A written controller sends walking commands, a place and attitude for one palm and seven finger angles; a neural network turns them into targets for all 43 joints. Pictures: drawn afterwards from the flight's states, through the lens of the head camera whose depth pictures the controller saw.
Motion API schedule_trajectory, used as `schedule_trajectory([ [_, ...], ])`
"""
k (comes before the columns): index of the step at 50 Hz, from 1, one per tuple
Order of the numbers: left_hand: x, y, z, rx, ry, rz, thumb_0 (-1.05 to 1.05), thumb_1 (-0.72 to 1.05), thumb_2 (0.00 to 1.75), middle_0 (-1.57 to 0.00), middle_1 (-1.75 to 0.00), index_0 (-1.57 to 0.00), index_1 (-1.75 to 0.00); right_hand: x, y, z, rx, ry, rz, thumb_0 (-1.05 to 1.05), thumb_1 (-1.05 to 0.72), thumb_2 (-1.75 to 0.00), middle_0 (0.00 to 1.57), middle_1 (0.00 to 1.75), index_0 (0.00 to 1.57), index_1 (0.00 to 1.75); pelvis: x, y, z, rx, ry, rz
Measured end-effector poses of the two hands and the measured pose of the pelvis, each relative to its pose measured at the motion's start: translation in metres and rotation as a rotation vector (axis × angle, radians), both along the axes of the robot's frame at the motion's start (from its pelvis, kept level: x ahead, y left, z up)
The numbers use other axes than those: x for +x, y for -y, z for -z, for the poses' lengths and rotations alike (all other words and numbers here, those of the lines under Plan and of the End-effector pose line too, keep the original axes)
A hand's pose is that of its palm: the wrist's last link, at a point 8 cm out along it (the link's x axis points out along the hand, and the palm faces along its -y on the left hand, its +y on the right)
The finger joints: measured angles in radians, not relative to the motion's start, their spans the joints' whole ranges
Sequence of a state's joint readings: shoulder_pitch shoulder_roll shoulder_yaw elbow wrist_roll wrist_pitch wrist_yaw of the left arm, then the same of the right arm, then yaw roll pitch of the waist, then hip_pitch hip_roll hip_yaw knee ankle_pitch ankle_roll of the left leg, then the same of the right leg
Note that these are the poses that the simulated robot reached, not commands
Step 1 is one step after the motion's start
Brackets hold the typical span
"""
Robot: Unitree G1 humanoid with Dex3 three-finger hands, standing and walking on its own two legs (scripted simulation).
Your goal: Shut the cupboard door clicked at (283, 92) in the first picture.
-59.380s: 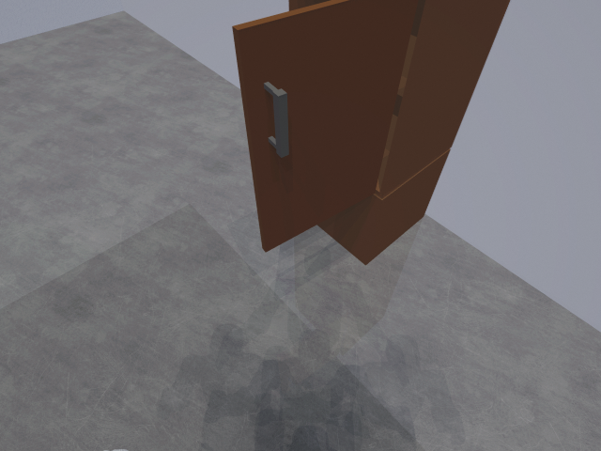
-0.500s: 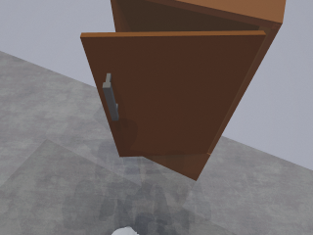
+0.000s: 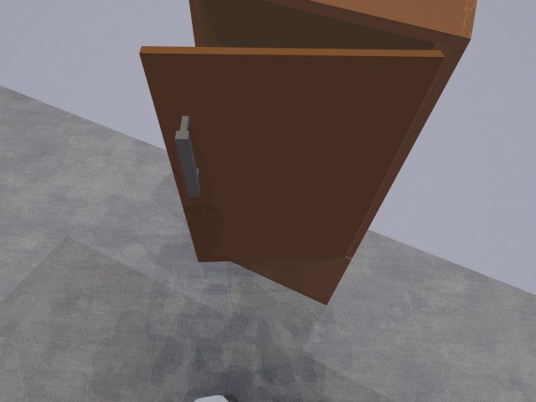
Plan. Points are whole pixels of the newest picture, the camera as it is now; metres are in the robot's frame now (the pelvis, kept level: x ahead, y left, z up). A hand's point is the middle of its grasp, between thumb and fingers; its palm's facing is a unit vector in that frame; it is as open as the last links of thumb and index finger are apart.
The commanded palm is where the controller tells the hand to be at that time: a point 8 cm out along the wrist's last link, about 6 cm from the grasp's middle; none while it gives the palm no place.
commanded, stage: come to a stop and stand still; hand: left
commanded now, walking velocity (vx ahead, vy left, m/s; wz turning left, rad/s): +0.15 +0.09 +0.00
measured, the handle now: (190, 158) +0.46 +0.16 +0.08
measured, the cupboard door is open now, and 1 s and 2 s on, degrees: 28 28 28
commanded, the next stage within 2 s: look again from close up in 0.70 s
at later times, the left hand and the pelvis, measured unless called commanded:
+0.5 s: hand out of the picture -0.02 +0.18 -0.19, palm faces +0.07 -0.98 -0.18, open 7.4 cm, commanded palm none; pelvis +0.00 +0.01 +0.00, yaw +1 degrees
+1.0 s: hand out of the picture -0.03 +0.19 -0.18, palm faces +0.02 -0.97 -0.23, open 7.4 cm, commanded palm none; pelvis -0.03 +0.01 +0.00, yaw +1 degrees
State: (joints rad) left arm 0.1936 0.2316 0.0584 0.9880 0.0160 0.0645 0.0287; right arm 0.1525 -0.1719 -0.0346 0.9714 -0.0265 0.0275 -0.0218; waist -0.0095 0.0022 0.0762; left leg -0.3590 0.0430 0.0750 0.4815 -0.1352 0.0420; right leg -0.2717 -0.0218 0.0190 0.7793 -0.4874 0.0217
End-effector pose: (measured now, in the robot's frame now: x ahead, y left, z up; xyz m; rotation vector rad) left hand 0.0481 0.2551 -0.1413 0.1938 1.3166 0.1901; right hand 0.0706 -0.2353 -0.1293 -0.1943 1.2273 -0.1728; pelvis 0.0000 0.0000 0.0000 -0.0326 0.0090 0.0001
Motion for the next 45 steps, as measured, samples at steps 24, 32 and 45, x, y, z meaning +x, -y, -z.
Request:
schedule_trajectory([
  [24, -0.074, 0.026, 0.016, -0.079, -0.126, -0.074, 0.01, 0.91, 0.89, -0.20, -0.30, -0.20, -0.30, -0.078, -0.003, 0.003, -0.016, -0.178, 0.027, 0.01, -0.91, -0.90, 0.20, 0.30, 0.20, 0.30, -0.002, -0.005, 0.001, 0.042, 0.014, -0.016],
  [32, -0.063, 0.020, 0.011, -0.078, -0.099, -0.043, 0.01, 0.91, 0.89, -0.20, -0.30, -0.19, -0.30, -0.052, -0.021, 0.004, 0.008, -0.092, 0.023, 0.01, -0.94, -0.90, 0.20, 0.30, 0.20, 0.30, -0.004, -0.013, -0.002, 0.039, 0.028, -0.009],
  [45, -0.068, 0.023, 0.005, -0.043, -0.048, 0.005, 0.01, 0.91, 0.89, -0.20, -0.30, -0.19, -0.30, -0.073, -0.015, 0.010, 0.035, -0.089, 0.004, 0.01, -0.92, -0.90, 0.20, 0.30, 0.20, 0.30, -0.024, -0.010, 0.000, 0.028, 0.024, -0.019],
])
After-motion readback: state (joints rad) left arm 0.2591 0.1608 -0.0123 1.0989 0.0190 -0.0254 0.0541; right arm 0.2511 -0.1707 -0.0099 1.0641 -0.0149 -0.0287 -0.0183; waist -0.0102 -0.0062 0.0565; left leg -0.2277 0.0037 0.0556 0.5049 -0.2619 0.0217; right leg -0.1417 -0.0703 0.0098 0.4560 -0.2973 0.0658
